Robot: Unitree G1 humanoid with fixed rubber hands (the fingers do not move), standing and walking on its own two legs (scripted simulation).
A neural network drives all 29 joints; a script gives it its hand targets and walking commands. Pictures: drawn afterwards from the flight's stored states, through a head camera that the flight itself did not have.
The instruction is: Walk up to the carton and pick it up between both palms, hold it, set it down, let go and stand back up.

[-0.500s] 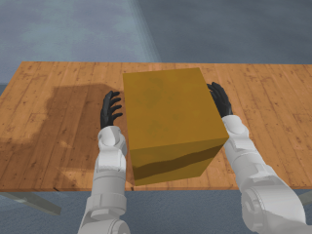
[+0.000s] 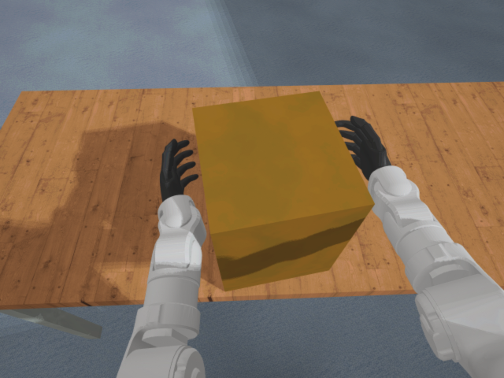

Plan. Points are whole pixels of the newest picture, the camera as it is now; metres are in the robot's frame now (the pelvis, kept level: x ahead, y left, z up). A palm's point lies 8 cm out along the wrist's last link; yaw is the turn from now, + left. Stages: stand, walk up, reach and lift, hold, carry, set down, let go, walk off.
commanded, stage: set down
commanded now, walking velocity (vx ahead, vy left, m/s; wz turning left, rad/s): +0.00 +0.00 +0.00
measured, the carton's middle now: (268, 198) +0.40 +0.00 +0.01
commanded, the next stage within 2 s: none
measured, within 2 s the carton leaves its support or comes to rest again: neither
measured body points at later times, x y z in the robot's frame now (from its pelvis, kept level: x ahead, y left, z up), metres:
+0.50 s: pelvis -0.03 +0.00 +0.00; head +0.04 +0.01 +0.44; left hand +0.37 +0.16 +0.05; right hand +0.41 -0.20 +0.07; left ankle -0.02 +0.14 -0.74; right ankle +0.01 -0.07 -0.74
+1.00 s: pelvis -0.04 -0.01 +0.00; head +0.02 +0.01 +0.45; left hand +0.29 +0.17 +0.02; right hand +0.34 -0.24 +0.04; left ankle -0.02 +0.14 -0.74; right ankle +0.01 -0.07 -0.74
